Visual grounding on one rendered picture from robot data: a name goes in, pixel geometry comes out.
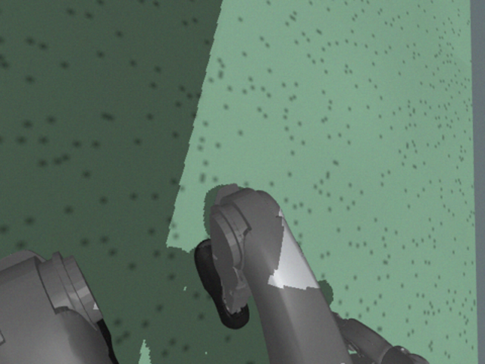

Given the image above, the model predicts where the right robot hand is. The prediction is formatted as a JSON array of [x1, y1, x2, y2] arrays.
[[332, 312, 393, 364]]

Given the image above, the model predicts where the right robot foot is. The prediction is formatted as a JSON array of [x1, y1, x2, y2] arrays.
[[194, 239, 249, 329]]

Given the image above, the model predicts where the left robot foot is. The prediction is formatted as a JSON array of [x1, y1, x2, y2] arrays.
[[97, 319, 119, 364]]

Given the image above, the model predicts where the right robot arm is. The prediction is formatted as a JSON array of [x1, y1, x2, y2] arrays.
[[381, 346, 430, 364]]

